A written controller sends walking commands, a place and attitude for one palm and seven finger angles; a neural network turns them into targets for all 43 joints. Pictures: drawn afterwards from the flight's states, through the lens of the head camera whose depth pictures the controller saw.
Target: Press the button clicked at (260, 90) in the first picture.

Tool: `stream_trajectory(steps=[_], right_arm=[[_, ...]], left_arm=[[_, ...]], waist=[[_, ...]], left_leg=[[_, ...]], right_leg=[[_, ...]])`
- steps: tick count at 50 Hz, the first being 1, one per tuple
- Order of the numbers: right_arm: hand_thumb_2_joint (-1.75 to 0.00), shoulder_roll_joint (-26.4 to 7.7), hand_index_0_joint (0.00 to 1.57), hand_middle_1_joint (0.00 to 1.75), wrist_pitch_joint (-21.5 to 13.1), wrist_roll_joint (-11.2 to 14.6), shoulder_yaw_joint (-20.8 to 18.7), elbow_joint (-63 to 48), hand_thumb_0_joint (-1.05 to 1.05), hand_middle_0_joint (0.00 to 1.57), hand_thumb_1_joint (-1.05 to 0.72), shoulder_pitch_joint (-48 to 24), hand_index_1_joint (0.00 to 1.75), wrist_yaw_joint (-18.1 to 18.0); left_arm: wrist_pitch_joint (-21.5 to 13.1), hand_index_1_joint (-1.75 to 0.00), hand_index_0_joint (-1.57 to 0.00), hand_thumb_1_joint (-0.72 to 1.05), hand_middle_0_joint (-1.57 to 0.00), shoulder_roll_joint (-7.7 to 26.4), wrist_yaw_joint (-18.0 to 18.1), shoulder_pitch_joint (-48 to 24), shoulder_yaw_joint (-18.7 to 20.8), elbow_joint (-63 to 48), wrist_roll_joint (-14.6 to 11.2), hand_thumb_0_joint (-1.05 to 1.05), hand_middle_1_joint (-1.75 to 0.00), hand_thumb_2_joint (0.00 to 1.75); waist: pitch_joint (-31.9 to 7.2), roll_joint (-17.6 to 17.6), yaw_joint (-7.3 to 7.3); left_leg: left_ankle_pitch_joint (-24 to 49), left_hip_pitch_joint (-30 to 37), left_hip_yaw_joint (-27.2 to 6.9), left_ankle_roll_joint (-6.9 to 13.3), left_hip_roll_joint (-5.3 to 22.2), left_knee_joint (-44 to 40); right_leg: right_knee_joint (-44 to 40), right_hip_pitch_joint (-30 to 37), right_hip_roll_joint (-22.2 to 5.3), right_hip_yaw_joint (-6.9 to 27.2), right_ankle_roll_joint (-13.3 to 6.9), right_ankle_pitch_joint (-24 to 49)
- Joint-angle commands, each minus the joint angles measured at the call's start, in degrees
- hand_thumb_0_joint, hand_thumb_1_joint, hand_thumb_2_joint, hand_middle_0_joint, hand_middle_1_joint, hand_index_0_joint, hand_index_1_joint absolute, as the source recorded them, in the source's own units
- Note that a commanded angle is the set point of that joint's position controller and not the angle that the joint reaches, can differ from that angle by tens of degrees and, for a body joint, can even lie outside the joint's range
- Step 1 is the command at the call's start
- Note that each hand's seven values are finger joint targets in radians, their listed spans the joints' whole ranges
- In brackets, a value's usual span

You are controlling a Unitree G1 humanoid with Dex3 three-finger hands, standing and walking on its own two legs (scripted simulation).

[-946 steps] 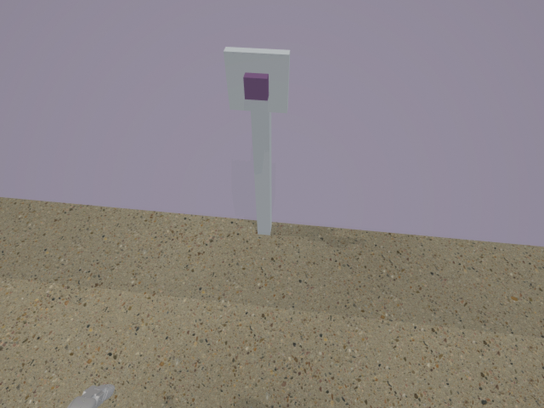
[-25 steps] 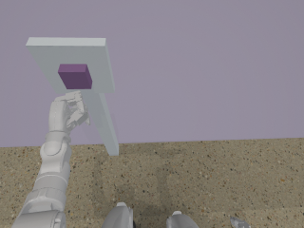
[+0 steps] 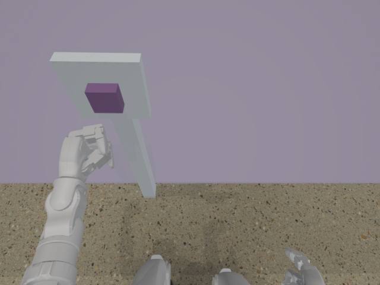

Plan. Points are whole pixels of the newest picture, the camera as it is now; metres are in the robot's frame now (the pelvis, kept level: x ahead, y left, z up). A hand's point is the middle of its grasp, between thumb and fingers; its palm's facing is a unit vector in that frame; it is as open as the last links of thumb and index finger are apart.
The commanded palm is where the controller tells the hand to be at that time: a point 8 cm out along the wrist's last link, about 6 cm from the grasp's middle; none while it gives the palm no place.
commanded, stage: draw the hand back to the body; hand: left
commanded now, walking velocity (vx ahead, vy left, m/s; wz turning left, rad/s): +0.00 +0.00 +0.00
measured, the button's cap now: (106, 97) +0.50 +0.21 +0.07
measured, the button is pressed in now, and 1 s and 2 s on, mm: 0 0 0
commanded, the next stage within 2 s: step back with the hand held close in 1.34 s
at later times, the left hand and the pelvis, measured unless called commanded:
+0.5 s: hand (56, 182) +0.26 +0.21 +0.14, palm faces +0.18 -0.96 -0.22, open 3.1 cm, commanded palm +0.23 +0.26 +0.16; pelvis +0.01 +0.00 +0.05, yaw +1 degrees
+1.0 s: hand out of the picture +0.22 +0.25 +0.23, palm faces +0.37 -0.84 -0.39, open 3.1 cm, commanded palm +0.17 +0.29 +0.25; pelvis +0.04 +0.01 +0.08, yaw +0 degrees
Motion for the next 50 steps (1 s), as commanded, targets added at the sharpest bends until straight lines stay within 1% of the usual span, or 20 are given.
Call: stream_trajectory(steps=[1,3,5,10,11,15,18,19,20,21,22,25,28,29,33,34,37,42,46,50], right_arm=[[-0.90,-8.0,0.20,0.30,-2.1,1.0,-2.8,-9.7,0.00,0.20,-0.90,0.8,0.30,-0.6],[-0.90,-7.9,0.20,0.30,-2.2,1.3,-2.4,-10.5,0.00,0.20,-0.90,0.1,0.30,-0.8],[-0.90,-8.0,0.20,0.30,-2.5,1.5,-2.3,-10.8,0.00,0.20,-0.90,-0.3,0.30,-1.1],[-0.90,-8.0,0.20,0.30,-4.1,1.7,-2.2,-11.3,0.00,0.20,-0.90,-1.1,0.30,-1.6],[-0.90,-7.7,0.20,0.30,-4.6,1.8,-2.0,-11.4,0.00,0.20,-0.90,-1.6,0.30,-1.7],[-0.90,-7.6,0.20,0.30,-6.3,1.7,-1.8,-11.6,0.00,0.20,-0.90,-2.4,0.30,-2.3],[-0.90,-7.2,0.20,0.30,-7.4,2.0,-1.4,-12.1,0.00,0.20,-0.90,-3.2,0.30,-2.5],[-0.90,-6.7,0.20,0.30,-6.2,1.2,-2.1,-11.6,0.00,0.20,-0.90,-5.3,0.30,-3.6],[-0.90,-5.7,0.20,0.30,-5.7,1.2,-1.2,-12.4,0.00,0.20,-0.90,-6.7,0.30,-4.2],[-0.90,-5.7,0.20,0.30,-5.5,1.2,-1.3,-12.3,0.00,0.20,-0.90,-6.0,0.30,-4.4],[-0.90,-5.8,0.20,0.30,-5.2,1.2,-1.1,-12.0,0.00,0.20,-0.90,-6.4,0.30,-4.5],[-0.90,-5.9,0.20,0.30,-4.4,1.0,-0.8,-11.2,0.00,0.20,-0.90,-7.2,0.30,-4.9],[-0.90,-5.6,0.20,0.30,-4.8,0.5,-0.5,-11.0,0.00,0.20,-0.90,-7.6,0.30,-5.1],[-0.90,-5.8,0.20,0.30,-5.1,0.3,-0.4,-10.7,0.00,0.20,-0.90,-8.0,0.30,-5.2],[-0.90,-5.3,0.20,0.30,-6.0,-0.1,0.1,-9.9,0.00,0.20,-0.90,-8.5,0.30,-5.0],[-0.90,-5.6,0.20,0.30,-6.2,-0.3,0.0,-9.7,0.00,0.20,-0.90,-8.6,0.30,-4.8],[-0.90,-5.3,0.20,0.30,-6.5,-0.6,0.1,-9.3,0.00,0.20,-0.90,-8.7,0.30,-4.3],[-0.90,-5.2,0.20,0.30,-6.6,-1.1,-0.3,-9.1,0.00,0.20,-0.90,-8.9,0.30,-3.3],[-0.90,-4.9,0.20,0.30,-6.8,-1.3,-0.6,-8.9,0.00,0.20,-0.90,-8.8,0.30,-2.5],[-0.90,-5.0,0.20,0.30,-7.1,-1.3,-0.8,-8.9,0.00,0.20,-0.90,-9.3,0.30,-2.4]], left_arm=[[0.1,-1.50,-1.30,0.90,-1.30,11.3,-0.1,-2.0,5.3,-17.6,-3.2,0.00,-1.50,0.90],[2.0,-1.50,-1.30,0.90,-1.30,9.4,-0.5,0.3,3.7,-17.9,-4.1,0.00,-1.50,0.90],[2.7,-1.50,-1.30,0.90,-1.30,9.8,-0.8,1.6,4.5,-19.1,-4.7,0.00,-1.50,0.90],[2.3,-1.50,-1.30,0.90,-1.30,10.6,-1.9,4.3,4.2,-26.9,-5.2,0.00,-1.50,0.90],[2.3,-1.50,-1.30,0.90,-1.30,9.2,-2.3,4.1,2.3,-28.3,-5.1,0.00,-1.50,0.90],[2.7,-1.50,-1.30,0.90,-1.30,11.7,-2.5,8.0,4.6,-34.4,-5.7,0.00,-1.50,0.90],[4.5,-1.50,-1.30,0.90,-1.30,11.3,-2.7,12.4,5.1,-37.4,-6.5,0.00,-1.50,0.90],[7.0,-1.50,-1.30,0.90,-1.30,18.6,4.6,14.3,6.3,-38.3,1.7,0.00,-1.50,0.90],[8.6,-1.50,-1.30,0.90,-1.30,12.9,8.0,15.4,2.5,-40.3,2.5,0.00,-1.50,0.90],[10.2,-1.50,-1.30,0.90,-1.30,11.4,9.8,18.8,1.8,-40.2,2.9,0.00,-1.50,0.90],[11.2,-1.50,-1.30,0.90,-1.30,10.8,11.2,19.4,0.9,-41.2,4.2,0.00,-1.50,0.90],[13.5,-1.50,-1.30,0.90,-1.30,12.3,14.2,20.7,1.9,-44.2,5.9,0.00,-1.50,0.90],[14.9,-1.50,-1.30,0.90,-1.30,11.8,16.0,22.3,1.6,-48.5,6.9,0.00,-1.50,0.90],[15.4,-1.50,-1.30,0.90,-1.30,12.6,16.3,23.3,2.2,-49.6,7.0,0.00,-1.50,0.90],[16.5,-1.50,-1.30,0.90,-1.30,11.7,17.5,25.1,2.1,-54.2,8.0,0.00,-1.50,0.90],[16.8,-1.50,-1.30,0.90,-1.30,12.3,17.6,26.9,3.0,-54.6,8.0,0.00,-1.50,0.90],[17.0,-1.50,-1.30,0.90,-1.30,12.2,17.7,30.2,4.2,-58.0,8.3,0.00,-1.50,0.90],[17.0,-1.50,-1.30,0.90,-1.30,12.8,17.4,36.3,7.0,-61.5,8.3,0.00,-1.50,0.90],[17.0,-1.50,-1.30,0.90,-1.30,13.2,17.1,40.0,8.9,-65.0,8.3,0.00,-1.50,0.90],[16.5,-1.50,-1.30,0.90,-1.30,14.0,17.0,40.3,10.5,-68.0,8.3,0.00,-1.50,0.90]], waist=[[-22.2,-2.2,1.82],[-15.8,-4.3,0.89],[-12.8,-5.3,0.79],[-11.6,-0.9,0.90],[-10.6,1.3,0.38],[-11.9,1.6,1.29],[-10.1,2.2,1.94],[-9.7,-2.0,4.47],[-5.0,-0.9,2.77],[-3.1,-2.5,2.72],[-2.4,0.2,2.89],[-2.0,-1.0,2.77],[-2.8,0.0,2.95],[-2.3,-1.8,3.21],[-0.9,2.8,3.56],[-0.7,0.1,3.92],[-0.8,1.6,4.53],[0.2,-1.0,5.31],[0.4,0.9,5.61],[1.9,1.7,5.67]], left_leg=[[17.9,22.7,-2.7,0.1,-1.5,-11.5],[13.7,20.0,-2.2,0.4,-1.7,-13.2],[11.9,19.6,-2.1,0.6,-1.8,-14.3],[11.3,24.8,-2.6,0.6,-1.7,-16.6],[10.8,26.1,-2.7,0.6,-1.7,-17.2],[11.2,29.1,-3.4,0.5,-1.5,-19.1],[11.5,30.7,-3.6,0.2,-1.5,-20.9],[10.3,31.8,-3.0,0.6,-1.5,-22.9],[9.2,32.5,-2.4,0.5,-1.5,-24.3],[8.2,32.4,-2.7,0.4,-1.3,-25.1],[8.2,33.9,-2.7,0.5,-1.1,-26.1],[10.3,37.6,-2.4,0.7,-0.9,-28.5],[13.5,42.0,-2.7,0.6,-0.7,-31.3],[14.4,42.5,-2.7,0.7,-0.5,-31.9],[18.4,47.0,-2.9,0.2,-0.5,-35.1],[19.2,47.0,-2.9,0.3,-0.4,-35.5],[23.5,49.6,-2.8,0.0,-0.4,-36.9],[28.0,50.6,-2.5,-0.2,-0.1,-38.4],[32.8,51.4,-2.2,-0.4,0.2,-38.3],[30.9,51.7,-1.8,-0.5,0.1,-38.7]], right_leg=[[-12.2,12.9,1.0,2.2,1.0,24.3],[-14.8,13.0,0.7,2.5,1.5,21.8],[-16.5,13.7,0.4,3.1,1.6,20.0],[-18.6,14.0,0.5,2.8,1.2,17.6],[-19.2,13.3,0.4,2.7,1.1,16.9],[-20.5,15.7,0.3,2.4,1.0,16.4],[-21.6,16.8,0.3,1.6,0.8,16.9],[-27.0,17.5,-1.6,5.8,0.0,14.9],[-29.1,17.1,-2.2,6.0,0.5,13.3],[-29.5,17.4,-2.4,5.2,0.7,12.2],[-30.2,18.1,-2.3,5.2,0.5,12.4],[-32.9,22.0,-2.4,4.9,0.6,14.7],[-33.8,25.9,-2.3,3.6,0.3,18.4],[-34.9,26.8,-2.1,3.8,0.3,19.3],[-36.7,30.0,-2.2,3.0,0.1,22.5],[-37.5,31.0,-2.0,3.0,0.1,23.3],[-38.3,33.3,-2.0,2.7,0.1,26.3],[-39.5,36.5,-1.9,2.3,0.3,29.5],[-39.8,38.0,-2.1,2.5,0.4,32.2],[-41.0,37.4,-1.9,2.6,0.5,31.4]])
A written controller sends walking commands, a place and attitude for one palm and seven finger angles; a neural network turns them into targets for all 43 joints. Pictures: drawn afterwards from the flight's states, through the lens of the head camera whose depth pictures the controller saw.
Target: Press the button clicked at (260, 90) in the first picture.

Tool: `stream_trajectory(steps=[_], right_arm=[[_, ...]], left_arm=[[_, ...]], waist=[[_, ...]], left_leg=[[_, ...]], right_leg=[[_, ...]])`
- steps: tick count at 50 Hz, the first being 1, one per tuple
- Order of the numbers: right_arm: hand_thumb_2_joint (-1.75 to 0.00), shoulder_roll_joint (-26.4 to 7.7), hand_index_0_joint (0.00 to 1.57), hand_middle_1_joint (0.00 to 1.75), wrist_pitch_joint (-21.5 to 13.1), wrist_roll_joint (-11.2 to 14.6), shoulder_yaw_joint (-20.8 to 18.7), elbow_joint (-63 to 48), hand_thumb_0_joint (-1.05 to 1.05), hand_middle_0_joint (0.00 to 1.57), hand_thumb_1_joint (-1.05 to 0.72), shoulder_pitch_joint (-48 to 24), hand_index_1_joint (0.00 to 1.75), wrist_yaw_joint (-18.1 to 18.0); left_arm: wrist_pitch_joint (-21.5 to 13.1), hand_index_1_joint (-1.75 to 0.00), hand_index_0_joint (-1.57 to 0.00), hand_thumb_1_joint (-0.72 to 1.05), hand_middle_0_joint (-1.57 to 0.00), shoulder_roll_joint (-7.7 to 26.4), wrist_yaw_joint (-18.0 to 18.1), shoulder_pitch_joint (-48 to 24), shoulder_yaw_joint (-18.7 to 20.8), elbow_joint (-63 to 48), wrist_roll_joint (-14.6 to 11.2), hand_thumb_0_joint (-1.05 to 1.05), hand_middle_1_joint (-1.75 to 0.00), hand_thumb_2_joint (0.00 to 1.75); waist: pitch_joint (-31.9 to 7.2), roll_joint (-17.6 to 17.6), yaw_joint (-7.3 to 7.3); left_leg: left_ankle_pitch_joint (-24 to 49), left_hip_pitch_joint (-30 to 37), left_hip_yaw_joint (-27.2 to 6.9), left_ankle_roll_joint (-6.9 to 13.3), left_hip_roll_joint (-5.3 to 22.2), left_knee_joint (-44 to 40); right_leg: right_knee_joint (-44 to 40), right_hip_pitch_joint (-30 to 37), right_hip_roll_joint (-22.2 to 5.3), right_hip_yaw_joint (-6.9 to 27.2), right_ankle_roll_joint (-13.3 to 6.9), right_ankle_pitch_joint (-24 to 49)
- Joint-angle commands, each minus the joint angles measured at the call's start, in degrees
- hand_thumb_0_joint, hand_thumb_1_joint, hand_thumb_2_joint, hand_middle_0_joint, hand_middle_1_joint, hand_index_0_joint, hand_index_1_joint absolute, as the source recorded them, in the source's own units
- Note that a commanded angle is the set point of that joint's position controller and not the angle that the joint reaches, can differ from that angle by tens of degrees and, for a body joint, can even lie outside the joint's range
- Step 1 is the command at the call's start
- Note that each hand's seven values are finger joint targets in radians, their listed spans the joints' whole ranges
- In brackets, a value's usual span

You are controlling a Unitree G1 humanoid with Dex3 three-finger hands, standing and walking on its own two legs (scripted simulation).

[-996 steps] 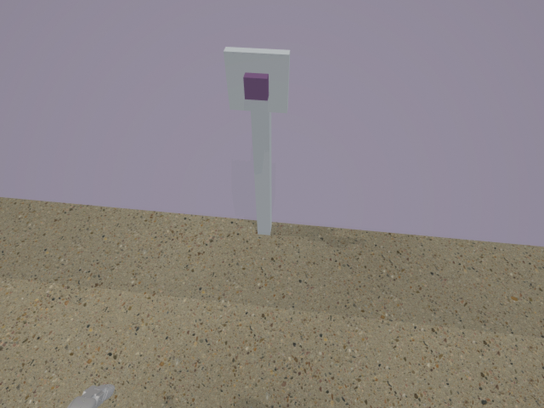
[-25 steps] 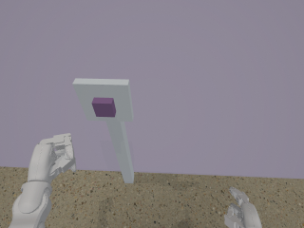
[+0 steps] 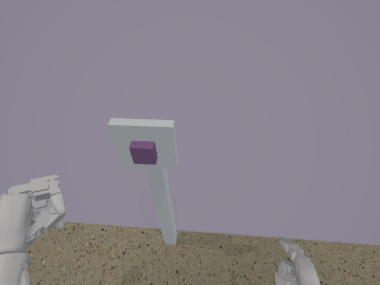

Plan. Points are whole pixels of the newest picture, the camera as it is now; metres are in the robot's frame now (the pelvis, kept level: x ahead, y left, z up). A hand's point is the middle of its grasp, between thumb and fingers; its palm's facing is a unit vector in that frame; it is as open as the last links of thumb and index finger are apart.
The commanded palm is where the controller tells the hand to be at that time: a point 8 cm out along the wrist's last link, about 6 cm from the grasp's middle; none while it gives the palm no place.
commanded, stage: draw the hand back to the body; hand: left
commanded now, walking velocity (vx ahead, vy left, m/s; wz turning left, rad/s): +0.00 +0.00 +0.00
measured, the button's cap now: (144, 152) +0.46 +0.20 +0.00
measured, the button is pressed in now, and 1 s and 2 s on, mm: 0 0 0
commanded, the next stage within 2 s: step back with the hand held close in 0.34 s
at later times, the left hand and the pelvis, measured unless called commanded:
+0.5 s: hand (48, 222) +0.16 +0.23 +0.16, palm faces +0.41 -0.83 -0.39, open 3.1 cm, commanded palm +0.11 +0.27 +0.17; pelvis -0.02 -0.01 +0.00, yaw +0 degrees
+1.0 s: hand (26, 239) +0.13 +0.25 +0.16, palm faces +0.31 -0.81 -0.50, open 3.1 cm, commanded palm +0.07 +0.30 +0.17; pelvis -0.07 +0.02 -0.01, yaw -2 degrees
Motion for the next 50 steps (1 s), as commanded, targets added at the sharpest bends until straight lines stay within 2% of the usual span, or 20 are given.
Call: stream_trajectory(steps=[1,3,6,8,9,12,16,21,23,24,25,27,28,33,37,39,41,44,47,50], right_arm=[[-0.90,-5.9,0.20,0.30,-3.4,-0.1,-2.6,-9.5,0.00,0.20,-0.90,-7.6,0.30,-0.2],[-0.90,-5.8,0.20,0.30,-3.7,-0.1,-2.8,-9.4,0.00,0.20,-0.90,-7.7,0.30,-0.2],[-0.90,-6.1,0.20,0.30,-3.3,-0.2,-3.1,-9.0,0.00,0.20,-0.90,-7.5,0.30,-0.2],[-0.90,-6.3,0.20,0.30,-3.1,-0.2,-3.4,-8.9,0.00,0.20,-0.90,-7.7,0.30,-0.4],[-0.90,-6.4,0.20,0.30,-3.2,-0.2,-3.5,-8.8,0.00,0.20,-0.90,-7.8,0.30,-0.5],[-0.90,-6.2,0.20,0.30,-3.7,-0.5,-3.4,-8.7,0.00,0.20,-0.90,-7.9,0.30,-0.8],[-0.90,-5.9,0.20,0.30,-4.9,-0.5,-3.1,-8.6,0.00,0.20,-0.90,-8.7,0.30,-1.2],[-0.90,-5.8,0.20,0.30,-5.1,-0.6,-3.1,-8.0,0.00,0.20,-0.90,-8.7,0.30,-1.3],[-0.90,-5.9,0.20,0.30,-5.0,-0.6,-3.2,-7.6,0.00,0.20,-0.90,-8.4,0.30,-1.2],[-0.90,-6.4,0.20,0.30,-3.5,0.1,-2.6,-10.6,0.00,0.20,-0.90,-7.4,0.30,-1.0],[-0.90,-6.4,0.20,0.30,-2.8,-0.3,-3.5,-9.0,0.00,0.20,-0.90,-8.3,0.30,-0.9],[-0.90,-6.8,0.20,0.30,-1.4,-0.6,-3.8,-9.3,0.00,0.20,-0.90,-8.0,0.30,-0.4],[-0.90,-7.0,0.20,0.30,-1.0,-0.5,-4.0,-9.6,0.00,0.20,-0.90,-7.9,0.30,-0.3],[-0.90,-7.1,0.20,0.30,1.0,-0.2,-5.0,-11.2,0.00,0.20,-0.90,-7.6,0.30,-0.5],[-0.90,-6.7,0.20,0.30,1.9,0.1,-5.3,-12.6,0.00,0.20,-0.90,-7.6,0.30,-0.7],[-0.90,-6.9,0.20,0.30,1.9,0.1,-5.5,-12.8,0.00,0.20,-0.90,-7.8,0.30,-0.8],[-0.90,-6.8,0.20,0.30,1.9,0.3,-5.6,-13.1,0.00,0.20,-0.90,-7.3,0.30,-0.7],[-0.90,-7.6,0.20,0.30,1.2,0.2,-5.9,-12.9,0.00,0.20,-0.90,-7.2,0.30,-0.6],[-0.90,-7.8,0.20,0.30,0.4,0.2,-5.9,-12.9,0.00,0.20,-0.90,-6.9,0.30,-0.7],[-0.90,-7.8,0.20,0.30,-0.3,0.3,-5.9,-12.9,0.00,0.20,-0.90,-6.7,0.30,-0.8]], left_arm=[[-4.2,-1.50,-1.30,0.90,-1.30,9.6,1.0,-2.3,8.2,-14.7,-0.1,0.00,-1.50,0.90],[-4.7,-1.50,-1.30,0.90,-1.30,10.0,1.1,-1.5,9.3,-15.8,-0.1,0.00,-1.50,0.90],[-4.2,-1.50,-1.30,0.90,-1.30,7.2,0.7,-0.6,7.4,-11.5,-0.3,0.00,-1.50,0.90],[-4.4,-1.50,-1.30,0.90,-1.30,6.7,0.5,-1.6,7.0,-10.6,-0.2,0.00,-1.50,0.90],[-4.3,-1.50,-1.30,0.90,-1.30,6.7,0.5,-1.7,7.0,-9.9,-0.2,0.00,-1.50,0.90],[-5.4,-1.50,-1.30,0.90,-1.30,8.5,0.9,-3.8,8.2,-12.8,0.1,0.00,-1.50,0.90],[-6.1,-1.50,-1.30,0.90,-1.30,9.4,1.3,-4.8,8.2,-15.6,0.2,0.00,-1.50,0.90],[-5.9,-1.50,-1.30,0.90,-1.30,8.5,1.2,-2.6,8.3,-12.3,-0.1,0.00,-1.50,0.90],[-6.0,-1.50,-1.30,0.90,-1.30,7.7,1.1,-5.0,7.4,-11.4,-0.1,0.00,-1.50,0.90],[-8.9,-1.50,-1.30,0.90,-1.30,17.2,1.7,-14.1,17.3,-14.4,0.4,0.00,-1.50,0.90],[-9.2,-1.50,-1.30,0.90,-1.30,11.6,1.0,-7.0,13.0,-11.4,0.5,0.00,-1.50,0.90],[-8.8,-1.50,-1.30,0.90,-1.30,8.2,0.5,-1.4,9.4,-9.4,0.8,0.00,-1.50,0.90],[-9.0,-1.50,-1.30,0.90,-1.30,7.7,0.4,-0.5,8.6,-9.7,0.8,0.00,-1.50,0.90],[-9.8,-1.50,-1.30,0.90,-1.30,10.5,0.8,3.4,11.1,-14.1,0.7,0.00,-1.50,0.90],[-10.4,-1.50,-1.30,0.90,-1.30,13.3,1.5,6.0,14.4,-18.0,0.2,0.00,-1.50,0.90],[-10.7,-1.50,-1.30,0.90,-1.30,14.1,1.7,7.2,15.6,-19.0,0.0,0.00,-1.50,0.90],[-10.8,-1.50,-1.30,0.90,-1.30,13.0,1.8,8.2,14.8,-19.0,-0.1,0.00,-1.50,0.90],[-11.0,-1.50,-1.30,0.90,-1.30,11.9,1.8,8.6,14.1,-18.7,0.1,0.00,-1.50,0.90],[-11.4,-1.50,-1.30,0.90,-1.30,11.2,2.1,8.2,13.9,-17.6,0.7,0.00,-1.50,0.90],[-11.9,-1.50,-1.30,0.90,-1.30,10.9,2.4,7.3,14.1,-17.2,1.2,0.00,-1.50,0.90]], waist=[[-3.8,0.6,-0.08],[-3.2,0.3,0.10],[-0.3,-3.0,-0.36],[0.7,-2.7,-0.58],[1.4,-4.1,-0.50],[-1.9,-1.0,-0.02],[-2.0,1.1,0.11],[1.3,-0.5,0.21],[1.5,-0.9,-0.36],[7.9,0.2,-2.52],[5.5,-2.8,-2.52],[3.2,-4.1,-2.86],[2.3,-3.1,-3.07],[-6.2,-3.2,-2.91],[-9.9,-3.2,-2.51],[-10.8,-0.7,-2.28],[-10.2,-0.1,-2.49],[-8.5,2.4,-2.67],[-5.7,2.2,-2.96],[-3.2,0.5,-3.46]], left_leg=[[18.6,8.5,-4.4,-1.4,3.3,-2.5],[17.4,8.4,-4.4,-1.4,3.4,-2.6],[14.1,7.1,-4.3,-1.3,3.2,-3.5],[11.1,7.5,-4.0,-1.0,3.2,-3.9],[9.5,7.1,-4.0,-1.0,3.2,-4.2],[9.5,8.0,-4.2,-0.8,2.8,-4.3],[7.6,8.2,-4.2,-0.9,2.6,-4.1],[7.2,7.1,-3.7,-0.9,2.5,-4.5],[6.9,7.5,-3.9,-0.9,2.5,-4.9],[1.1,3.0,-5.0,-0.2,3.0,-4.1],[1.6,2.6,-5.4,0.2,3.1,-1.7],[3.7,4.1,-4.9,0.3,3.5,-1.1],[4.2,3.8,-4.7,0.2,3.7,-1.2],[13.7,4.4,-4.2,0.3,5.1,-2.2],[21.0,2.9,-4.9,0.4,6.0,-1.4],[22.4,2.4,-4.9,0.5,6.4,-1.1],[22.5,0.7,-5.6,0.6,7.1,-1.4],[17.1,-2.4,-6.7,0.9,8.1,-3.2],[2.8,-11.5,-9.2,2.0,10.0,-7.4],[-11.2,-19.9,-10.7,2.7,10.2,-9.1]], right_leg=[[-3.0,-5.5,0.1,-0.4,-1.2,17.1],[-3.4,-5.8,0.3,-0.4,-1.2,16.4],[-4.1,-6.5,0.3,-0.5,-1.1,14.5],[-4.9,-7.7,0.3,-0.2,-0.9,12.0],[-5.9,-8.1,0.5,-0.2,-0.9,10.4],[-5.3,-6.3,0.1,0.2,-1.1,10.7],[-6.2,-6.5,0.0,0.8,-1.3,8.9],[-7.2,-7.3,0.0,0.9,-1.2,8.7],[-7.3,-7.5,0.1,0.8,-1.2,8.3],[-10.7,-13.2,-2.0,5.5,-0.7,7.2],[-11.0,-14.5,-3.5,6.8,-0.6,7.2],[-10.5,-14.8,-4.0,6.7,-0.2,8.2],[-9.9,-14.8,-4.2,6.5,-0.1,8.5],[-3.6,-9.7,-3.2,3.5,1.0,18.2],[0.8,-6.8,-2.5,2.8,0.8,22.8],[2.4,-6.7,-2.3,2.8,0.8,23.2],[3.9,-6.8,-1.7,2.7,0.8,21.8],[5.1,-7.6,-0.8,2.7,0.8,16.8],[8.6,-4.6,0.1,2.5,0.7,11.1],[9.4,-2.1,-0.2,3.8,0.5,9.5]])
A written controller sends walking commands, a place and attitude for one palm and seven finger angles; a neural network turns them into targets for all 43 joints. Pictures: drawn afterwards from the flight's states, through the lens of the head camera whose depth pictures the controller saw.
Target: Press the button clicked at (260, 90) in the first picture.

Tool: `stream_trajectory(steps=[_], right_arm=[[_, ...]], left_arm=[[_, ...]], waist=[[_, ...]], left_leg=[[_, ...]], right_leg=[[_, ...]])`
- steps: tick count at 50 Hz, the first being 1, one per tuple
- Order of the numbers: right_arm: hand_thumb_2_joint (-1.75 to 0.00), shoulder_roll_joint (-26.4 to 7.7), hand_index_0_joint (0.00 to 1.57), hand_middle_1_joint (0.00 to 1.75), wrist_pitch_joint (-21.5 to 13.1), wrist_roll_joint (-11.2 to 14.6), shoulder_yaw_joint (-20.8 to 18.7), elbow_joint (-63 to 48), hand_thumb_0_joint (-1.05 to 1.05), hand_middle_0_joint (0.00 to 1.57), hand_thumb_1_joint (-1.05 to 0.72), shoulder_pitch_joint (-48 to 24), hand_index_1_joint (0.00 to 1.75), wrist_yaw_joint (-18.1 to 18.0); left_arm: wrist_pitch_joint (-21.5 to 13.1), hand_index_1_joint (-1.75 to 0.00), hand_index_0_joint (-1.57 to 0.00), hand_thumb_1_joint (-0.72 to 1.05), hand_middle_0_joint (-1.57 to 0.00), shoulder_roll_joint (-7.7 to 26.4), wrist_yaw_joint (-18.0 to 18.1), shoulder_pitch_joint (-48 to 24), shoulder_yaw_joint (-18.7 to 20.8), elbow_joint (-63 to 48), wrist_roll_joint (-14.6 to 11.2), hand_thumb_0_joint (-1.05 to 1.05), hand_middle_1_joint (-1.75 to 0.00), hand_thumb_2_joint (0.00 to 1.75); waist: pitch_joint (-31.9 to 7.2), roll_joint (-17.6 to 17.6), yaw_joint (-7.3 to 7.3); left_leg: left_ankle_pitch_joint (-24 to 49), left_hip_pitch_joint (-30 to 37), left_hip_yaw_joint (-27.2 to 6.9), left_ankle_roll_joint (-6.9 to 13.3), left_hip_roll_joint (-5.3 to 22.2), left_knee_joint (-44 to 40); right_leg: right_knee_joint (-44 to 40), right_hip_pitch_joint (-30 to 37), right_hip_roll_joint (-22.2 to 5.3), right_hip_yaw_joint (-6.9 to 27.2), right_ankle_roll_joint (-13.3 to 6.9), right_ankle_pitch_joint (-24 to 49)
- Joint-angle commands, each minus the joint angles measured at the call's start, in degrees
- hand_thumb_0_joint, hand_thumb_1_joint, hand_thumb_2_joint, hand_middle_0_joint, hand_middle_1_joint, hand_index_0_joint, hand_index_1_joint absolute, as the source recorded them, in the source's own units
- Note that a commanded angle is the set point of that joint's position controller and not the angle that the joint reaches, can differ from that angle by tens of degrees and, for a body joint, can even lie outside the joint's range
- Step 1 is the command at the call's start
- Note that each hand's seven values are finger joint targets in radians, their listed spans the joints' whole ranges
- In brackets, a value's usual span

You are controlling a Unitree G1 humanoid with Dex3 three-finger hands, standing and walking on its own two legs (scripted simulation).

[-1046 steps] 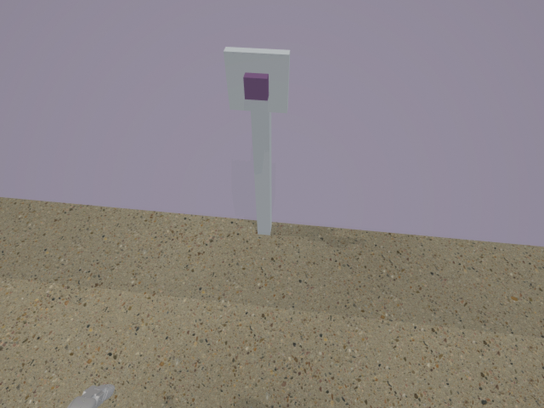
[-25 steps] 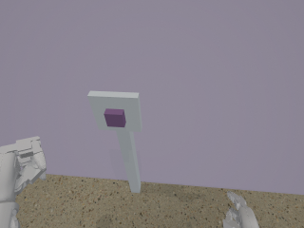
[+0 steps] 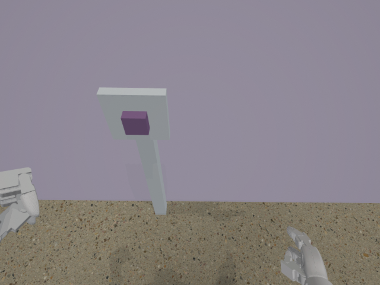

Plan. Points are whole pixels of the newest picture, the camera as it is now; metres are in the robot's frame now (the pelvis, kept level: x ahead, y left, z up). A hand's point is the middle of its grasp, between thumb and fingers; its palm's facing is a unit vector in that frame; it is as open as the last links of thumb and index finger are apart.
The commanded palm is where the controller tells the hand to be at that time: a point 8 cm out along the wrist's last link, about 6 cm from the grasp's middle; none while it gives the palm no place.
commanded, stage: step back with the hand held close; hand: left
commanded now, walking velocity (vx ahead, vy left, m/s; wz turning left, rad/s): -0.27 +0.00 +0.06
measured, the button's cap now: (136, 122) +0.52 +0.20 +0.00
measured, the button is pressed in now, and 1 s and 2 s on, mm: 0 0 0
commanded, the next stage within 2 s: stop stepping back and stand still in 0.88 s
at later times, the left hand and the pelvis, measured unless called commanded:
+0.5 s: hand out of the picture +0.09 +0.26 +0.17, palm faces +0.46 -0.74 -0.48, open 3.1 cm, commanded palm +0.02 +0.29 +0.18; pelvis -0.08 -0.01 -0.02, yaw +7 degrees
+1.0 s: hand out of the picture -0.02 +0.25 +0.19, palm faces +0.30 -0.87 -0.40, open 3.1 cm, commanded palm -0.09 +0.30 +0.18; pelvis -0.23 +0.02 +0.01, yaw -1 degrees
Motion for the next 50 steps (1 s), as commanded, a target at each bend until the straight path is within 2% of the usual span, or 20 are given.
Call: stream_trajectory(steps=[1,7,13,18,20,23,24,25,26,29,32,33,34,35,36,37,39,41,46,50], right_arm=[[-0.90,-7.6,0.20,0.30,-3.7,-0.1,-2.8,-9.1,0.00,0.20,-0.90,-4.7,0.30,-0.5],[-0.90,-7.5,0.20,0.30,-5.1,-0.7,-3.0,-9.0,0.00,0.20,-0.90,-4.1,0.30,-0.6],[-0.90,-6.8,0.20,0.30,-6.7,-1.1,-2.7,-7.6,0.00,0.20,-0.90,-3.5,0.30,-0.6],[-0.90,-8.0,0.20,0.30,-7.1,-1.2,-3.2,-7.3,0.00,0.20,-0.90,-4.7,0.30,-0.6],[-0.90,-7.4,0.20,0.30,-7.1,-1.4,-3.4,-7.0,0.00,0.20,-0.90,-5.1,0.30,-0.6],[-0.90,-6.5,0.20,0.30,-7.3,-1.1,-3.7,-6.9,0.00,0.20,-0.90,-4.7,0.30,0.1],[-0.90,-6.1,0.20,0.30,-7.0,-1.1,-4.0,-6.6,0.00,0.20,-0.90,-4.3,0.30,0.3],[-0.90,-4.3,0.20,0.30,-6.4,-0.7,-3.5,-5.3,0.00,0.20,-0.90,-3.1,0.30,1.0],[-0.90,-4.8,0.20,0.30,-6.0,-0.4,-4.2,-4.3,0.00,0.20,-0.90,-2.7,0.30,1.6],[-0.90,-4.0,0.20,0.30,-5.2,-1.1,-3.6,-4.8,0.00,0.20,-0.90,-4.4,0.30,1.1],[-0.90,-3.8,0.20,0.30,-4.5,-1.2,-2.1,-4.0,0.00,0.20,-0.90,-4.8,0.30,-0.3],[-0.90,-4.8,0.20,0.30,-4.9,-1.1,-2.4,-4.0,0.00,0.20,-0.90,-4.8,0.30,-0.7],[-0.90,-6.3,0.20,0.30,-5.5,-1.2,-3.2,-4.6,0.00,0.20,-0.90,-6.0,0.30,-1.0],[-0.90,-4.7,0.20,0.30,-6.9,-2.0,-3.6,-4.1,0.00,0.20,-0.90,-3.3,0.30,-0.5],[-0.90,-4.6,0.20,0.30,-8.3,-1.9,-4.1,-3.4,0.00,0.20,-0.90,-1.5,0.30,0.4],[-0.90,-5.2,0.20,0.30,-9.4,-2.6,-3.7,-4.3,0.00,0.20,-0.90,-2.3,0.30,0.8],[-0.90,-5.7,0.20,0.30,-9.8,-2.4,-4.1,-3.2,0.00,0.20,-0.90,-1.6,0.30,1.8],[-0.90,-5.9,0.20,0.30,-9.6,-1.4,-4.4,-3.2,0.00,0.20,-0.90,-2.5,0.30,2.7],[-0.90,-5.2,0.20,0.30,-9.3,-2.1,-3.1,-3.3,0.00,0.20,-0.90,-4.6,0.30,2.5],[-0.90,-4.8,0.20,0.30,-9.5,-2.5,-2.6,-3.6,0.00,0.20,-0.90,-3.3,0.30,2.0]], left_arm=[[-3.7,-1.50,-1.30,0.90,-1.30,6.8,1.6,1.0,6.6,-8.9,0.4,0.00,-1.50,0.90],[-5.2,-1.50,-1.30,0.90,-1.30,6.6,2.2,-2.2,5.9,-13.2,1.2,0.00,-1.50,0.90],[-6.4,-1.50,-1.30,0.90,-1.30,7.6,3.0,-1.3,6.7,-14.1,1.2,0.00,-1.50,0.90],[-7.1,-1.50,-1.30,0.90,-1.30,6.8,2.3,-2.1,7.8,-12.1,2.1,0.00,-1.50,0.90],[-7.1,-1.50,-1.30,0.90,-1.30,7.6,2.2,-2.6,8.7,-11.8,2.0,0.00,-1.50,0.90],[-7.4,-1.50,-1.30,0.90,-1.30,8.7,1.8,-1.1,8.9,-12.6,0.9,0.00,-1.50,0.90],[-7.5,-1.50,-1.30,0.90,-1.30,9.5,1.9,-0.2,9.5,-11.8,0.6,0.00,-1.50,0.90],[-8.0,-1.50,-1.30,0.90,-1.30,8.2,2.2,-0.6,7.3,-11.4,0.0,0.00,-1.50,0.90],[-7.7,-1.50,-1.30,0.90,-1.30,8.0,2.5,-3.1,5.6,-12.6,0.2,0.00,-1.50,0.90],[-6.3,-1.50,-1.30,0.90,-1.30,9.1,2.8,-4.0,6.1,-13.3,1.0,0.00,-1.50,0.90],[-5.8,-1.50,-1.30,0.90,-1.30,8.8,2.9,-4.9,5.7,-13.0,1.1,0.00,-1.50,0.90],[-6.5,-1.50,-1.30,0.90,-1.30,8.6,2.8,-5.6,5.1,-14.3,1.0,0.00,-1.50,0.90],[-7.0,-1.50,-1.30,0.90,-1.30,9.8,2.7,-7.2,5.8,-16.3,1.4,0.00,-1.50,0.90],[-7.4,-1.50,-1.30,0.90,-1.30,10.6,2.9,-6.8,7.5,-16.1,1.5,0.00,-1.50,0.90],[-8.4,-1.50,-1.30,0.90,-1.30,10.3,2.5,-6.6,7.5,-16.1,1.1,0.00,-1.50,0.90],[-8.5,-1.50,-1.30,0.90,-1.30,11.7,2.1,-5.6,9.0,-18.1,0.5,0.00,-1.50,0.90],[-7.6,-1.50,-1.30,0.90,-1.30,8.9,2.0,-2.5,7.9,-19.4,-0.8,0.00,-1.50,0.90],[-6.0,-1.50,-1.30,0.90,-1.30,6.9,1.8,-0.9,5.9,-19.2,-0.5,0.00,-1.50,0.90],[-4.2,-1.50,-1.30,0.90,-1.30,7.1,2.2,-1.0,5.7,-16.7,-1.0,0.00,-1.50,0.90],[-4.1,-1.50,-1.30,0.90,-1.30,8.7,2.0,2.4,7.0,-15.9,-1.9,0.00,-1.50,0.90]], waist=[[-5.8,1.4,-0.44],[-5.0,1.5,-0.82],[-8.0,2.6,-0.88],[-6.5,8.5,-0.43],[-6.4,7.4,-0.10],[-6.2,0.2,-0.59],[-5.7,-3.0,-1.14],[-6.8,-8.0,-1.58],[-9.6,-13.5,-1.34],[-9.7,-11.9,-1.34],[-6.3,-4.7,-2.17],[-6.9,2.2,-2.03],[-7.4,11.3,-1.28],[-11.4,13.2,-1.16],[-13.1,9.3,-1.01],[-15.6,14.0,-0.89],[-15.5,8.8,-1.05],[-12.8,7.1,-0.99],[-8.5,12.3,-1.48],[-12.5,14.1,-0.48]], left_leg=[[-19.5,-11.5,-12.9,0.7,9.6,-12.2],[-26.9,-10.9,-13.6,-0.5,8.1,-10.7],[-20.6,-6.9,-14.4,-0.9,7.5,-9.4],[-35.4,-23.1,-18.9,1.8,14.1,-18.0],[-33.8,-24.6,-19.7,2.4,15.8,-18.2],[-25.2,-14.1,-13.6,-0.8,10.1,-7.2],[-21.2,-7.9,-9.7,-2.8,6.6,0.9],[-12.2,1.5,-5.8,-5.7,2.6,13.4],[-12.7,3.9,-6.8,-6.4,0.4,24.0],[-15.6,-1.7,-8.3,-5.8,0.6,26.4],[-7.0,2.5,-5.4,-5.3,0.1,-0.8],[3.3,4.0,-7.2,-4.7,3.5,-9.1],[18.3,3.3,-18.0,-1.0,14.0,-11.1],[33.9,7.6,-21.0,2.7,20.6,-8.1],[37.9,11.4,-16.8,3.8,21.2,-7.0],[28.1,4.4,-19.9,4.4,22.4,-9.0],[26.9,5.2,-17.8,5.0,21.9,-7.1],[21.6,7.0,-13.0,3.2,19.3,-8.4],[-18.8,-2.2,-15.6,0.9,17.5,-22.3],[-20.5,1.3,-12.0,-4.1,12.7,-24.3]], right_leg=[[2.3,10.4,-0.3,2.5,-1.1,4.3],[-2.1,4.4,-0.7,4.1,-2.7,-10.4],[-1.3,3.4,-0.2,4.6,-2.9,-2.4],[11.8,14.6,4.1,1.0,-1.4,-4.3],[14.1,15.5,4.4,0.4,-1.5,-4.4],[1.4,3.5,0.3,8.3,-4.4,-8.0],[-6.6,-5.3,-4.5,15.7,-6.3,-11.7],[-13.7,-14.0,-12.6,22.6,-9.5,-7.6],[-15.0,-15.0,-17.9,25.5,-12.1,-1.6],[-10.4,-8.7,-16.1,19.9,-11.6,18.4],[-1.7,-5.0,-7.4,10.5,-5.7,25.3],[3.9,-2.7,-3.5,8.0,-3.3,22.6],[12.9,-4.3,1.1,4.3,-0.6,9.4],[22.1,-9.3,2.8,3.6,-0.6,-9.8],[29.0,-11.9,4.0,4.4,-0.9,-15.5],[36.8,-8.6,3.6,5.0,-0.3,-17.8],[36.7,-10.3,3.1,5.2,-0.4,-16.4],[34.1,-11.4,3.5,1.3,0.3,-13.9],[22.0,-2.5,4.5,-4.1,-0.7,-16.0],[2.4,7.2,7.1,-8.8,-2.9,-17.9]])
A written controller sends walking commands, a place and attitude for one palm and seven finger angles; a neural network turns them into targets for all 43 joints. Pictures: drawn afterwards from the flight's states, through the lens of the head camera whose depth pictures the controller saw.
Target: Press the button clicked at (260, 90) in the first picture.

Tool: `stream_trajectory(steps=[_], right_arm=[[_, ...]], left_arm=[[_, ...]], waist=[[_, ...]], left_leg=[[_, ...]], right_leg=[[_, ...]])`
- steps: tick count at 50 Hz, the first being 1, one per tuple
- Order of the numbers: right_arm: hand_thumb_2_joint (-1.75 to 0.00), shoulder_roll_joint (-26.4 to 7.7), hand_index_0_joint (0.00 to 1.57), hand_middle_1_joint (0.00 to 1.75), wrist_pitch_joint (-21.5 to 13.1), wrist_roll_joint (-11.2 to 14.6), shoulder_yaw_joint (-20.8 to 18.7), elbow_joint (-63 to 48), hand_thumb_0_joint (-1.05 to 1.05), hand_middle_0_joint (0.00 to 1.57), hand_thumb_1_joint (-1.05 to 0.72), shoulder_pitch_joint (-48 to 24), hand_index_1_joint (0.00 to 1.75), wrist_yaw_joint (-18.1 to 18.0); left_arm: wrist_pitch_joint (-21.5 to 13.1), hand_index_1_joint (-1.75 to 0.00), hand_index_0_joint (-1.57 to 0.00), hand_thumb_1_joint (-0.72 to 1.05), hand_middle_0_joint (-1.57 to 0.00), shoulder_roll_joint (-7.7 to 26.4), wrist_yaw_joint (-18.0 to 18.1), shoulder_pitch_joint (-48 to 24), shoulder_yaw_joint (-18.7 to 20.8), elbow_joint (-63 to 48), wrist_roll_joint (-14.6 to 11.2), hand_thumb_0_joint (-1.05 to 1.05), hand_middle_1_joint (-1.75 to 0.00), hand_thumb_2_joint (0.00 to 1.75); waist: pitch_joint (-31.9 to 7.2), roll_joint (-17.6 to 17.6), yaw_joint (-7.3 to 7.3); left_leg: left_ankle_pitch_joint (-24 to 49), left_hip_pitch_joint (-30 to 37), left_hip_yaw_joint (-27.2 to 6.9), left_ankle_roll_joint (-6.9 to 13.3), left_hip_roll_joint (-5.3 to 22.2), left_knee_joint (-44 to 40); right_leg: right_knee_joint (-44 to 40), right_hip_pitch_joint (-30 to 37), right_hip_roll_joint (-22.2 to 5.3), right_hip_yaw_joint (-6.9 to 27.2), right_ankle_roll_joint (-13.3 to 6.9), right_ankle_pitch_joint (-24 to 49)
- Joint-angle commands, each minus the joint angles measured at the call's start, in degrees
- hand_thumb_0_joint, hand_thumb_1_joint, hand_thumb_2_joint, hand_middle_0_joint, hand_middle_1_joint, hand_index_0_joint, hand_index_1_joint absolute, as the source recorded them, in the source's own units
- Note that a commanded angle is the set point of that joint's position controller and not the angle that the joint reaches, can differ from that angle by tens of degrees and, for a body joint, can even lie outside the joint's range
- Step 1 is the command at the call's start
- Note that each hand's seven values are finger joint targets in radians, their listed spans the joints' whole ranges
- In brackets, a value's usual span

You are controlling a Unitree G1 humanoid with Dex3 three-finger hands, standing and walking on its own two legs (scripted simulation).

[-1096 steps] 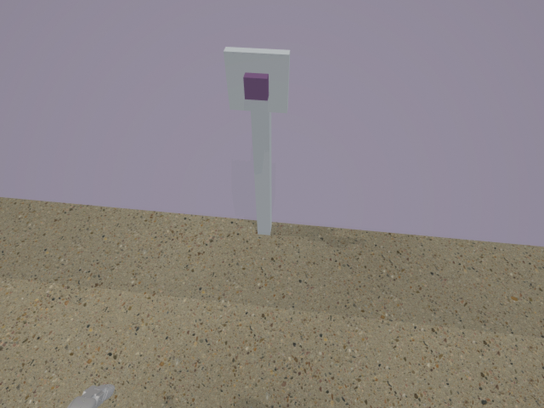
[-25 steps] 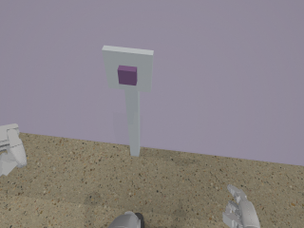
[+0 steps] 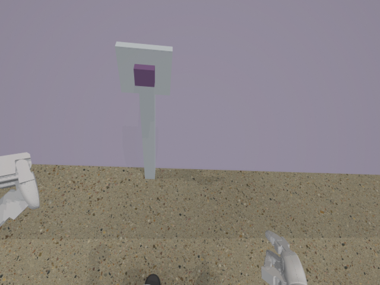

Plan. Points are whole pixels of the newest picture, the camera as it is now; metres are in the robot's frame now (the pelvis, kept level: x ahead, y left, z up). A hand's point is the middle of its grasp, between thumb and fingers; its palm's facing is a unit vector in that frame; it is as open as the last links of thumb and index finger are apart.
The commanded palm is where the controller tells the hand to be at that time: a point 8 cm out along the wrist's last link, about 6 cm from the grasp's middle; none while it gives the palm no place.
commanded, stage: stop stepping back and stand still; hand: left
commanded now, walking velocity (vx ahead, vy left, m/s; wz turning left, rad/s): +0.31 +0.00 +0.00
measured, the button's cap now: (144, 75) +0.75 +0.19 +0.00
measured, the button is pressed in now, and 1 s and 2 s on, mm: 0 0 0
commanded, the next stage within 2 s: let the arm hang, fingers relaxed in 1.32 s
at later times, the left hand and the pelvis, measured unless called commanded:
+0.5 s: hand out of the picture +0.10 +0.21 +0.16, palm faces +0.33 -0.83 -0.45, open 3.1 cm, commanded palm +0.03 +0.26 +0.17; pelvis -0.10 -0.02 -0.01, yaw -1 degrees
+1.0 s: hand out of the picture +0.13 +0.25 +0.18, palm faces +0.33 -0.79 -0.52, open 3.1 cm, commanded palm +0.06 +0.30 +0.17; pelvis -0.07 +0.02 -0.01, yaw +0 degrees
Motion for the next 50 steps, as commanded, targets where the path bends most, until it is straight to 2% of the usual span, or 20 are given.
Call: stream_trajectory(steps=[1,2,4,6,7,9,13,16,18,22,23,24,25,28,35,37,39,42,46,50], right_arm=[[-0.90,-10.6,0.20,0.30,-2.3,0.0,-3.9,-8.4,0.00,0.20,-0.90,-3.6,0.30,-0.9],[-0.90,-10.1,0.20,0.30,-1.8,0.3,-3.8,-8.9,0.00,0.20,-0.90,-3.6,0.30,-1.0],[-0.90,-9.6,0.20,0.30,0.0,0.5,-3.6,-7.9,0.00,0.20,-0.90,-2.5,0.30,-1.0],[-0.90,-9.7,0.20,0.30,0.3,0.2,-2.5,-8.5,0.00,0.20,-0.90,-2.3,0.30,-1.2],[-0.90,-9.0,0.20,0.30,-0.3,2.2,-3.4,-6.8,0.00,0.20,-0.90,0.3,0.30,-1.5],[-0.90,-10.7,0.20,0.30,-0.8,2.8,-4.0,-7.2,0.00,0.20,-0.90,-3.2,0.30,-2.5],[-0.90,-11.5,0.20,0.30,-2.6,1.8,-3.2,-4.9,0.00,0.20,-0.90,-1.7,0.30,-4.3],[-0.90,-13.9,0.20,0.30,-3.3,2.0,-3.8,-6.8,0.00,0.20,-0.90,-1.2,0.30,-5.0],[-0.90,-11.5,0.20,0.30,-3.7,0.9,-2.8,-6.3,0.00,0.20,-0.90,-1.5,0.30,-4.6],[-0.90,-11.3,0.20,0.30,-4.4,1.2,-3.1,-8.2,0.00,0.20,-0.90,-2.7,0.30,-3.1],[-0.90,-11.0,0.20,0.30,-3.9,1.2,-3.4,-8.5,0.00,0.20,-0.90,-2.8,0.30,-2.8],[-0.90,-10.4,0.20,0.30,-2.8,1.2,-4.0,-8.6,0.00,0.20,-0.90,-2.6,0.30,-2.3],[-0.90,-11.0,0.20,0.30,-2.1,1.7,-4.8,-8.2,0.00,0.20,-0.90,-2.6,0.30,-1.7],[-0.90,-10.1,0.20,0.30,-1.7,1.1,-4.1,-6.5,0.00,0.20,-0.90,0.4,0.30,-1.8],[-0.90,-9.9,0.20,0.30,-3.2,0.9,-3.5,-6.7,0.00,0.20,-0.90,-2.3,0.30,-4.0],[-0.90,-11.4,0.20,0.30,-3.8,0.8,-4.2,-7.3,0.00,0.20,-0.90,-1.8,0.30,-4.0],[-0.90,-12.7,0.20,0.30,-3.9,1.2,-4.4,-8.4,0.00,0.20,-0.90,-1.7,0.30,-3.9],[-0.90,-10.0,0.20,0.30,-4.8,0.5,-3.4,-7.3,0.00,0.20,-0.90,-1.9,0.30,-2.7],[-0.90,-10.1,0.20,0.30,-4.3,2.0,-3.0,-8.0,0.00,0.20,-0.90,-1.4,0.30,-1.2],[-0.90,-10.0,0.20,0.30,-1.9,2.3,-3.7,-8.4,0.00,0.20,-0.90,-1.3,0.30,-0.8]], left_arm=[[-2.4,-1.50,-1.30,0.90,-1.30,8.0,0.8,5.4,6.7,-9.2,-1.1,0.00,-1.50,0.90],[-2.4,-1.50,-1.30,0.90,-1.30,9.3,0.6,6.8,7.5,-10.5,-1.1,0.00,-1.50,0.90],[-3.0,-1.50,-1.30,0.90,-1.30,12.8,1.1,7.5,10.6,-12.6,-1.2,0.00,-1.50,0.90],[-3.3,-1.50,-1.30,0.90,-1.30,14.9,2.9,4.5,13.1,-16.7,-1.3,0.00,-1.50,0.90],[-2.3,-1.50,-1.30,0.90,-1.30,9.8,1.7,4.4,9.1,-8.7,-0.9,0.00,-1.50,0.90],[-1.2,-1.50,-1.30,0.90,-1.30,8.0,1.8,1.1,7.4,-6.0,-0.2,0.00,-1.50,0.90],[-1.4,-1.50,-1.30,0.90,-1.30,4.2,2.6,-4.5,2.4,3.8,2.2,0.00,-1.50,0.90],[-2.3,-1.50,-1.30,0.90,-1.30,4.6,2.4,-10.3,1.2,1.6,2.7,0.00,-1.50,0.90],[-3.1,-1.50,-1.30,0.90,-1.30,7.2,2.0,-9.2,3.4,-3.4,2.7,0.00,-1.50,0.90],[-3.0,-1.50,-1.30,0.90,-1.30,6.9,1.9,2.9,5.3,-9.7,2.4,0.00,-1.50,0.90],[-2.9,-1.50,-1.30,0.90,-1.30,7.1,2.0,6.3,6.1,-8.6,2.6,0.00,-1.50,0.90],[-2.9,-1.50,-1.30,0.90,-1.30,8.1,2.0,9.1,7.5,-5.5,2.6,0.00,-1.50,0.90],[-3.0,-1.50,-1.30,0.90,-1.30,6.7,1.8,5.8,6.4,-5.1,2.0,0.00,-1.50,0.90],[-4.9,-1.50,-1.30,0.90,-1.30,5.7,1.4,4.1,7.3,0.9,1.6,0.00,-1.50,0.90],[-4.1,-1.50,-1.30,0.90,-1.30,3.6,2.2,-6.4,0.8,2.0,2.9,0.00,-1.50,0.90],[-4.3,-1.50,-1.30,0.90,-1.30,4.0,2.1,-7.0,0.6,-3.2,2.6,0.00,-1.50,0.90],[-4.8,-1.50,-1.30,0.90,-1.30,6.0,2.5,-6.9,2.5,-8.1,2.7,0.00,-1.50,0.90],[-5.1,-1.50,-1.30,0.90,-1.30,8.2,2.4,-3.4,6.2,-10.5,2.6,0.00,-1.50,0.90],[-4.3,-1.50,-1.30,0.90,-1.30,6.5,2.5,6.1,7.3,-8.9,1.9,0.00,-1.50,0.90],[-3.1,-1.50,-1.30,0.90,-1.30,4.3,1.8,7.6,6.6,-1.8,0.2,0.00,-1.50,0.90]], waist=[[-10.1,16.0,1.40],[-10.7,12.1,1.43],[-9.3,-7.2,1.47],[-9.8,-5.3,1.44],[-10.4,-11.0,0.90],[-2.1,-10.1,-0.17],[3.2,-0.7,-0.37],[4.0,7.8,-0.21],[2.2,12.3,-0.84],[-2.6,9.3,1.78],[-2.7,5.2,2.25],[-2.3,-6.6,2.57],[1.5,-12.8,1.89],[2.0,-3.0,-1.17],[1.9,-6.8,0.69],[-0.6,-1.1,0.50],[-4.5,10.0,0.81],[-3.9,14.3,1.27],[-6.6,11.3,1.15],[-5.0,-5.0,-0.58]], left_leg=[[-30.4,7.7,-6.6,-4.2,3.6,-14.4],[-26.6,9.9,-2.3,-5.9,-0.2,-8.4],[-18.5,16.8,0.2,-5.2,-6.2,22.6],[-20.9,-0.5,-2.7,-4.3,-5.3,37.5],[-20.1,-4.9,-5.1,-4.4,-5.9,39.1],[-18.0,-2.1,-5.8,-3.5,-2.4,30.1],[-17.8,13.1,-0.2,-0.3,-4.4,5.6],[-24.1,15.8,-21.5,5.9,7.3,-2.1],[-32.6,10.7,-28.3,6.8,9.7,-10.5],[-34.4,-1.9,-13.4,3.1,4.0,-4.5],[-33.6,-7.6,-8.6,1.1,-0.2,4.8],[-30.0,-13.5,-2.2,-1.3,-5.9,23.3],[-27.5,-17.8,-2.9,-2.5,-6.6,38.1],[-20.0,-15.5,-5.6,-3.0,-2.2,41.2],[-13.7,12.6,2.9,-1.0,-4.3,9.5],[-13.4,19.3,-2.3,0.6,-1.4,3.3],[-4.3,25.5,-17.9,5.7,9.1,1.4],[-2.6,16.6,-18.9,6.4,10.6,-4.4],[3.2,13.9,-6.6,1.2,4.9,4.6],[-9.0,9.4,-2.6,-2.9,-1.3,10.8]], right_leg=[[-22.5,11.7,3.6,-7.2,-2.6,0.3],[-30.7,12.0,1.5,-5.5,-3.2,2.3],[-39.6,-7.6,-16.6,10.9,-6.9,7.0],[-34.3,1.1,-24.3,12.7,-11.7,27.0],[-31.8,5.8,-21.0,11.3,-11.0,20.6],[-31.5,1.3,-18.7,10.7,-8.9,17.4],[-24.7,-2.7,-13.0,5.5,-5.6,9.6],[-12.1,-9.1,-4.8,1.9,-0.2,7.2],[-6.1,-5.6,-3.6,-0.2,-0.9,1.4],[-17.7,13.5,-4.0,-0.3,-2.2,5.0],[-22.6,17.2,-6.4,4.5,-3.6,3.0],[-31.7,16.1,-15.4,20.7,-7.7,-8.5],[-38.5,10.6,-25.0,35.3,-12.3,-10.6],[-33.9,7.2,-21.4,22.2,-12.7,8.0],[-28.5,-1.4,-14.9,7.3,-7.2,11.2],[-19.7,-1.7,-11.4,5.0,-4.0,14.4],[-7.3,-7.3,-5.2,0.2,0.4,12.6],[-1.1,-3.5,-5.0,0.4,0.1,0.2],[-19.1,6.6,-4.4,-1.6,0.0,15.8],[-24.2,7.3,-11.4,10.4,-3.3,31.2]])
